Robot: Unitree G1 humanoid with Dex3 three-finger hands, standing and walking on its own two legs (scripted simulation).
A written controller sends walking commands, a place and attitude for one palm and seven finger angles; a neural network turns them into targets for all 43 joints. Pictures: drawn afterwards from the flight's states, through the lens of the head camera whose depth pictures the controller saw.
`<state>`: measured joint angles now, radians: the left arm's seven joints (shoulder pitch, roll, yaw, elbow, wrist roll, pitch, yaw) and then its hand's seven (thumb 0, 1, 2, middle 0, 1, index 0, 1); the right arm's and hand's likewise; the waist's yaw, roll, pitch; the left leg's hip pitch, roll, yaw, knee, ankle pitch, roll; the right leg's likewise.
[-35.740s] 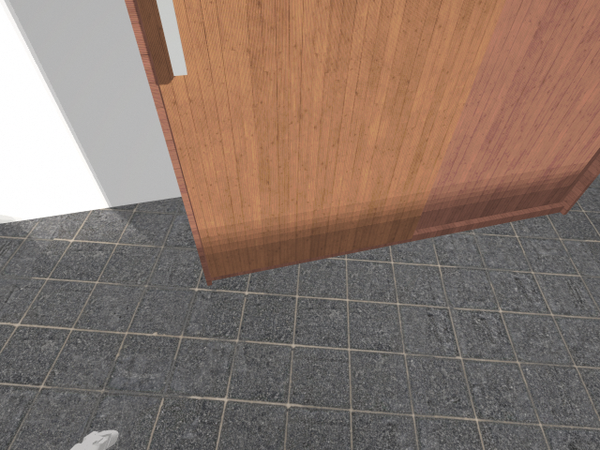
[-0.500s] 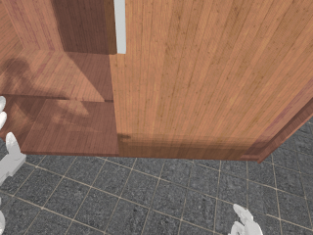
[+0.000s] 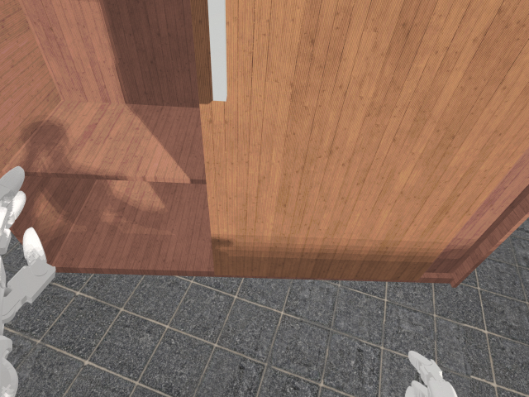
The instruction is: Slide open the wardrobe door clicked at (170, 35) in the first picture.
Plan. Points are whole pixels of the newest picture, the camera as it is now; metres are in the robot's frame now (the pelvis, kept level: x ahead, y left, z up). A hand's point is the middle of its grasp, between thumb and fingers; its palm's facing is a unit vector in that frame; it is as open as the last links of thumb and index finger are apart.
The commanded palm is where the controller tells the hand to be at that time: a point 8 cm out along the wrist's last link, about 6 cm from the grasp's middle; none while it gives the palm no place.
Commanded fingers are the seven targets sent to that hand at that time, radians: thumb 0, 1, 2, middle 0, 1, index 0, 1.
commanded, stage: stop stepping back and stand still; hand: left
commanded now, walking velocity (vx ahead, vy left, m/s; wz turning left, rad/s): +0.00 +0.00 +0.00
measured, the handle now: (219, 40) +0.68 +0.16 +0.23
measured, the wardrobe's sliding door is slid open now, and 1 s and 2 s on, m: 0.66 0.66 0.66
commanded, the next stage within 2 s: let the arm hang, fingers relaxed in 0.24 s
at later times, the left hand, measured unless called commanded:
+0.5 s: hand (97, 370) +0.16 +0.26 -0.06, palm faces +0.07 -0.90 -0.42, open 7.4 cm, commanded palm none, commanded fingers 0.00 0.90 0.90 -0.20 -0.30 -0.20 -0.30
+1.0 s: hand out of the picture -0.03 +0.24 -0.16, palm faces +0.03 -0.96 -0.30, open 7.3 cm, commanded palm none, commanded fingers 0.00 0.90 0.90 -0.20 -0.30 -0.20 -0.30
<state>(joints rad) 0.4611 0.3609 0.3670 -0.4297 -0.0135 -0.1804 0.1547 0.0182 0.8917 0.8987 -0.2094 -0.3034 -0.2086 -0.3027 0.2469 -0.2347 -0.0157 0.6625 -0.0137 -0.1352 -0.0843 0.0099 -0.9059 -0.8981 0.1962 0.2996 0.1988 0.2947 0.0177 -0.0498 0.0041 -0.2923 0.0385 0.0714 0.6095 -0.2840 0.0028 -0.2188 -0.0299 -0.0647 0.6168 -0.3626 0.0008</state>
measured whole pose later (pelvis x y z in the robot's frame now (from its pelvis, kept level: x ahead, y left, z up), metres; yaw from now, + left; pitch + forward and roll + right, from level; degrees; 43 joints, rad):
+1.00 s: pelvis -0.02 +0.01 +0.01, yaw +2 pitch +0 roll -1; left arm 0.26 0.28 0.02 1.08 0.02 0.02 0.00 0.01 0.92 0.90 -0.20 -0.30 -0.20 -0.30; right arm 0.23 -0.22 -0.01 1.05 -0.02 0.03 -0.01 0.00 -0.91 -0.90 0.20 0.30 0.20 0.29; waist 0.00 0.03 0.05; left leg -0.32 0.02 0.03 0.51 -0.18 0.02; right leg -0.22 -0.04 -0.11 0.49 -0.26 0.00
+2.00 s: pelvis +0.01 +0.00 +0.02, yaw +1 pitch -1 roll +0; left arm 0.12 0.33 0.01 1.13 0.01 -0.02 0.00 0.01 0.91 0.90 -0.20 -0.30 -0.20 -0.30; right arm 0.08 -0.32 0.00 1.12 -0.01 0.00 0.00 0.00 -0.91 -0.90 0.20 0.30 0.20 0.29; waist 0.00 0.00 0.05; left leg -0.17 0.02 0.06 0.34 -0.16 0.00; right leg -0.08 -0.03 -0.09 0.32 -0.23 0.00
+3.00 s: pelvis +0.02 +0.00 +0.02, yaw +1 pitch -1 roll +0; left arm 0.13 0.32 0.01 1.13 0.01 -0.02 0.00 0.01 0.91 0.90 -0.20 -0.30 -0.20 -0.30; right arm 0.10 -0.31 0.00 1.13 -0.01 0.00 -0.01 0.00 -0.91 -0.90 0.20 0.30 0.20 0.29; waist 0.00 -0.01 0.04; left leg -0.14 0.02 0.06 0.31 -0.16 0.00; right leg -0.05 -0.02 -0.08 0.29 -0.23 0.00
